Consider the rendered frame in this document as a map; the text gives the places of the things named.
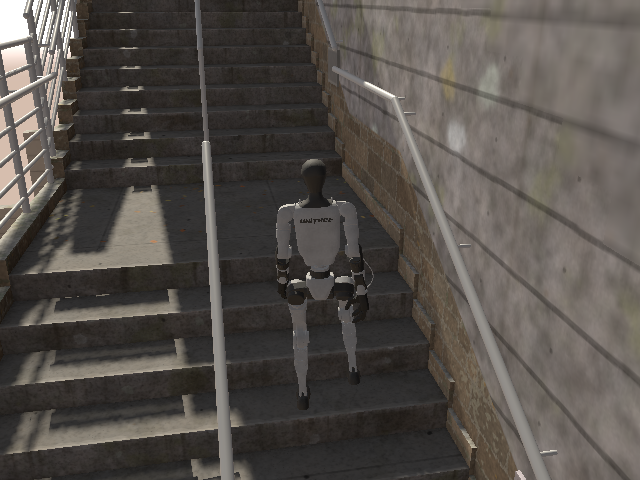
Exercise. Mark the stairs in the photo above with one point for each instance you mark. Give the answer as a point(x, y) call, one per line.
point(108, 374)
point(140, 120)

